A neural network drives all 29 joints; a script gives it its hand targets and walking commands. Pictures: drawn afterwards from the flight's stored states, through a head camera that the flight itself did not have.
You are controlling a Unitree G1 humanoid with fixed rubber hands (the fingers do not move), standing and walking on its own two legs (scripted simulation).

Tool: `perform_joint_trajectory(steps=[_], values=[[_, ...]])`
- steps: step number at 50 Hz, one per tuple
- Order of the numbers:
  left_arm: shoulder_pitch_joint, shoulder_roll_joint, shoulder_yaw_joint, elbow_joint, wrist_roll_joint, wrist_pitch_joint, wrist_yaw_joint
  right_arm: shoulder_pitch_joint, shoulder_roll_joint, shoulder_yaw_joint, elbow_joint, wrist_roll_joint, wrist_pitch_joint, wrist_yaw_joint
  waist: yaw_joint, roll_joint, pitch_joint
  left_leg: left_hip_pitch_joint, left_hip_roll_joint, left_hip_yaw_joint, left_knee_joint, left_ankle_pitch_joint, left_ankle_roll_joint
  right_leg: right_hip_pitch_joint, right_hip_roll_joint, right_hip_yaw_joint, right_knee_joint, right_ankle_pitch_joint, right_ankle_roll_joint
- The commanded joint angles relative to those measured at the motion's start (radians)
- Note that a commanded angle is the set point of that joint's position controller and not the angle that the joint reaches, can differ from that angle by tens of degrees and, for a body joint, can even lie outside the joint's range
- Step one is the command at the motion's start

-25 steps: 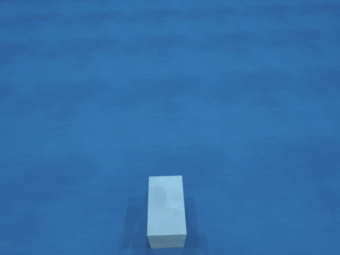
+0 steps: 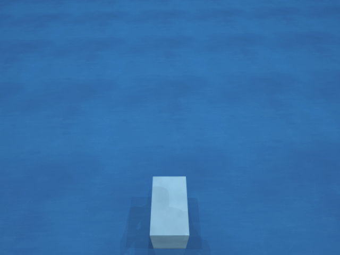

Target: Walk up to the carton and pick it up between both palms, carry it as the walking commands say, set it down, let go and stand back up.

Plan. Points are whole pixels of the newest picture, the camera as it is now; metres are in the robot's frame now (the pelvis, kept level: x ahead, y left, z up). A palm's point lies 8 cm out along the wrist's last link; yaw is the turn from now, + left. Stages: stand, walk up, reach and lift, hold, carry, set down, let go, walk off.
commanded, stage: walk up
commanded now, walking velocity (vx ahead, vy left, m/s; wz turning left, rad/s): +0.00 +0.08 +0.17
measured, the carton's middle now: (169, 213) +0.42 +0.03 -0.63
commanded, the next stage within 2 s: stand in 1.16 s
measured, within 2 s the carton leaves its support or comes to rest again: neither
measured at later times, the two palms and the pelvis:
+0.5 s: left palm out of the picture +0.02 +0.28 -0.14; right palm out of the picture +0.02 -0.15 -0.11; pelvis +0.01 +0.06 +0.02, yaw +2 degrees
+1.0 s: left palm out of the picture +0.02 +0.22 -0.13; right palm out of the picture +0.03 -0.20 -0.15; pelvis +0.01 +0.00 +0.01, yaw +2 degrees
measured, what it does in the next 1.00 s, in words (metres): steps on the spot: left foot, then right foot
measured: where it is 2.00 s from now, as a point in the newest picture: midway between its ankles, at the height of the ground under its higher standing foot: outside the picture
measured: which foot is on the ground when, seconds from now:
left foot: up 0.00-0.14, down 0.16-1.00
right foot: down 0.00-0.18, up 0.20-0.66, down 0.68-1.00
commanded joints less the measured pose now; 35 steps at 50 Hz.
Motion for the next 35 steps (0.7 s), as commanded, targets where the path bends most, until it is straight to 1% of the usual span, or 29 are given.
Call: perform_joint_trajectory(steps=[1,3,4,5,6,7,8,9,10,11,14,15,16,17,18,19,20,21,22,23,24,25,26,27,29,30,32,33,35], values=[[-0.017,0.146,0.057,-0.073,0.027,-0.033,0.016,0.072,-0.091,-0.020,-0.052,-0.025,-0.011,0.015,-0.022,-0.035,0.042,-0.141,0.067,-0.060,0.122,-0.077,0.005,-0.071,-0.406,0.288,-0.334,0.026,-0.096],[-0.012,0.159,0.069,-0.071,0.029,-0.033,0.015,0.070,-0.105,-0.033,-0.064,-0.019,-0.007,0.017,-0.022,-0.069,0.037,-0.129,0.084,-0.065,0.075,-0.083,-0.017,-0.047,-0.428,0.312,-0.317,0.201,-0.104],[-0.034,0.138,0.069,-0.050,0.032,-0.035,0.011,0.051,-0.075,-0.009,-0.061,-0.020,-0.024,0.012,-0.038,-0.087,0.026,-0.061,0.105,-0.057,-0.141,-0.070,0.000,-0.027,-0.344,0.219,-0.262,0.182,-0.041],[-0.021,0.143,0.069,-0.041,0.031,-0.030,0.005,0.067,-0.062,0.001,-0.057,-0.015,-0.032,0.012,-0.050,-0.055,0.007,-0.012,0.089,-0.041,-0.231,-0.046,0.011,-0.013,-0.327,0.197,-0.234,0.179,-0.024],[-0.024,0.157,0.082,-0.030,0.024,-0.024,0.005,0.122,-0.069,0.003,-0.047,-0.018,-0.050,0.010,-0.054,-0.101,-0.042,0.034,0.077,-0.043,-0.383,0.036,0.024,0.067,-0.270,0.115,-0.111,0.190,-0.011],[-0.036,0.151,0.076,-0.053,0.023,-0.018,-0.006,0.169,-0.073,0.005,-0.011,-0.011,-0.053,0.004,-0.080,-0.034,-0.039,0.080,0.031,-0.022,-0.510,0.144,0.026,0.023,-0.262,0.126,-0.040,0.245,-0.011],[0.041,0.094,0.058,-0.040,0.021,-0.004,-0.006,0.108,-0.137,0.001,-0.025,-0.026,-0.079,0.005,-0.039,0.166,-0.019,0.065,0.157,-0.208,-0.619,0.399,0.063,-0.010,-0.112,0.023,0.126,0.004,0.029],[0.069,0.046,0.040,-0.076,0.025,0.000,-0.010,0.086,-0.203,-0.008,-0.052,-0.036,-0.083,0.008,-0.033,0.296,0.004,0.135,0.303,-0.485,-0.650,0.685,0.128,-0.185,-0.013,0.067,0.251,-0.202,0.082],[0.056,0.037,0.045,-0.071,0.017,0.016,-0.008,0.095,-0.194,0.011,-0.038,-0.024,-0.086,0.002,-0.023,0.272,0.006,0.114,0.327,-0.493,-0.670,0.792,0.148,-0.178,-0.020,0.182,0.279,-0.218,0.090],[0.026,0.080,0.054,-0.071,0.010,0.028,-0.012,0.079,-0.191,0.003,-0.047,-0.016,-0.089,-0.005,-0.036,0.238,0.000,0.130,0.320,-0.480,-0.678,0.776,0.171,-0.205,-0.015,0.195,0.347,-0.191,0.101],[0.043,0.059,0.044,-0.042,0.014,0.018,-0.027,0.054,-0.124,0.025,-0.031,-0.013,-0.104,-0.011,-0.018,0.176,-0.011,0.227,0.232,-0.273,-0.669,0.944,0.085,-0.193,-0.042,0.243,0.297,-0.078,0.098],[0.027,0.051,0.038,-0.019,0.011,0.024,-0.026,0.079,-0.108,0.030,-0.017,-0.010,-0.104,-0.013,-0.029,0.202,-0.024,0.261,0.208,-0.243,-0.675,0.980,0.059,-0.193,-0.031,0.235,0.286,-0.047,0.099],[0.077,0.055,0.047,-0.019,0.008,0.029,-0.029,0.082,-0.104,0.032,-0.021,-0.012,-0.109,-0.014,-0.025,0.180,-0.067,0.304,0.229,-0.242,-0.665,0.988,0.077,-0.185,-0.015,0.234,0.304,-0.024,0.106],[0.094,0.055,0.053,-0.007,0.006,0.039,-0.029,0.094,-0.107,0.026,-0.005,-0.016,-0.104,-0.012,-0.028,0.158,-0.044,0.303,0.214,-0.212,-0.653,0.893,0.041,-0.189,-0.028,0.245,0.281,-0.016,0.116],[0.054,0.067,0.043,-0.014,0.011,0.035,-0.024,0.105,-0.103,0.029,-0.014,-0.017,-0.102,-0.015,-0.041,0.140,-0.107,0.350,0.215,-0.242,-0.698,0.870,0.091,-0.181,-0.005,0.226,0.288,-0.027,0.112],[0.068,0.108,0.064,-0.007,0.012,0.051,-0.025,0.123,-0.157,0.006,-0.013,-0.021,-0.103,-0.021,-0.040,0.081,-0.108,0.375,0.271,-0.259,-0.638,0.840,0.090,-0.239,-0.012,0.240,0.358,-0.037,0.112],[0.043,0.075,0.047,-0.025,0.007,0.041,-0.019,0.091,-0.117,0.018,-0.017,-0.015,-0.105,-0.021,-0.036,0.089,-0.086,0.330,0.272,-0.247,-0.678,0.818,0.123,-0.217,-0.039,0.266,0.313,-0.043,0.104],[0.021,0.055,0.037,-0.033,0.015,0.044,-0.018,0.095,-0.105,0.025,-0.027,-0.023,-0.102,-0.016,-0.039,0.167,-0.036,0.272,0.235,-0.214,-0.678,0.826,0.136,-0.213,-0.024,0.244,0.285,-0.041,0.103],[0.023,0.049,0.035,-0.034,0.012,0.038,-0.018,0.095,-0.096,0.024,-0.017,-0.023,-0.104,-0.017,-0.045,0.141,-0.056,0.300,0.216,-0.208,-0.708,0.746,0.133,-0.175,-0.018,0.243,0.236,-0.026,0.101],[0.064,0.048,0.031,-0.019,0.012,0.038,-0.020,0.117,-0.090,0.037,0.005,-0.025,-0.102,-0.017,-0.035,0.153,-0.074,0.314,0.208,-0.195,-0.691,0.784,0.109,-0.171,-0.013,0.233,0.239,-0.023,0.099],[0.047,0.058,0.032,-0.021,0.006,0.039,-0.021,0.132,-0.128,0.009,-0.008,-0.024,-0.102,-0.019,-0.050,0.117,-0.088,0.352,0.242,-0.237,-0.702,0.749,0.105,-0.177,-0.011,0.231,0.225,-0.041,0.105],[0.037,0.087,0.039,-0.011,0.011,0.044,-0.019,0.103,-0.150,0.005,-0.031,-0.023,-0.104,-0.020,-0.041,0.132,-0.054,0.337,0.280,-0.236,-0.658,0.852,0.152,-0.261,-0.022,0.219,0.279,-0.047,0.115],[0.024,0.045,0.025,-0.023,0.011,0.030,-0.016,0.112,-0.112,0.020,-0.011,-0.026,-0.097,-0.016,-0.053,0.126,-0.081,0.344,0.213,-0.188,-0.667,0.795,0.153,-0.182,-0.022,0.236,0.173,-0.064,0.102],[0.035,0.035,0.018,-0.021,0.011,0.024,-0.020,0.110,-0.104,0.022,-0.008,-0.030,-0.100,-0.013,-0.049,0.193,-0.050,0.316,0.217,-0.159,-0.642,0.862,0.151,-0.205,-0.024,0.220,0.161,-0.060,0.110],[0.015,0.020,0.014,-0.033,0.012,0.010,-0.019,0.124,-0.109,0.013,0.006,-0.031,-0.090,-0.011,-0.063,0.225,-0.062,0.318,0.188,-0.135,-0.623,0.876,0.148,-0.143,-0.029,0.203,0.028,-0.085,0.098],[0.044,0.037,0.022,-0.018,0.009,0.006,-0.013,0.107,-0.116,0.006,-0.008,-0.030,-0.093,-0.013,-0.046,0.145,-0.064,0.266,0.219,-0.166,-0.621,0.825,0.163,-0.106,-0.021,0.191,0.004,-0.063,0.096],[0.132,0.031,0.007,0.018,0.007,-0.017,-0.006,0.077,-0.134,-0.003,-0.023,-0.020,-0.082,-0.010,-0.004,0.153,-0.085,0.241,0.185,-0.151,-0.573,0.720,0.147,0.031,-0.033,0.150,-0.208,0.106,0.083],[0.164,0.037,0.010,0.033,0.009,-0.022,-0.002,0.051,-0.106,-0.003,-0.034,-0.017,-0.074,-0.004,0.017,0.123,-0.107,0.161,0.139,-0.131,-0.580,0.532,0.123,0.153,-0.067,0.162,-0.258,0.232,0.073],[0.126,0.118,0.025,0.044,0.011,-0.025,-0.005,0.084,-0.083,-0.001,-0.033,-0.010,-0.075,0.003,-0.012,-0.048,-0.087,0.090,0.026,-0.063,-0.550,0.177,0.074,0.186,-0.180,0.306,-0.245,0.473,0.010]])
